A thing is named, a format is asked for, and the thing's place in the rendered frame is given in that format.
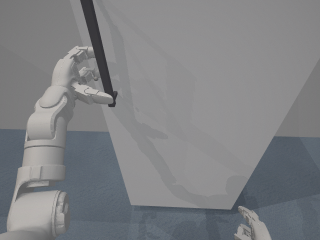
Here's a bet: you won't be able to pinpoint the handle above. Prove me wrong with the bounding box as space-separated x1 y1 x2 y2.
80 0 118 107

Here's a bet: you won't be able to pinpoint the robot left upper arm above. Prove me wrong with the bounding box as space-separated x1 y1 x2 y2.
0 190 71 240

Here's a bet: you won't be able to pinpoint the right robot hand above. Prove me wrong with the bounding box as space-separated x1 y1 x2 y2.
234 206 272 240

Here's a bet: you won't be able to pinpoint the fridge door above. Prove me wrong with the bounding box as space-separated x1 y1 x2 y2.
70 0 320 210

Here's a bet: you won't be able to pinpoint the robot left forearm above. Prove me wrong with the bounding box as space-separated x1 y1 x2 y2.
6 85 76 232

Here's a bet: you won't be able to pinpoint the left robot hand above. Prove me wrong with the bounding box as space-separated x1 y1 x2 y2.
51 46 114 105

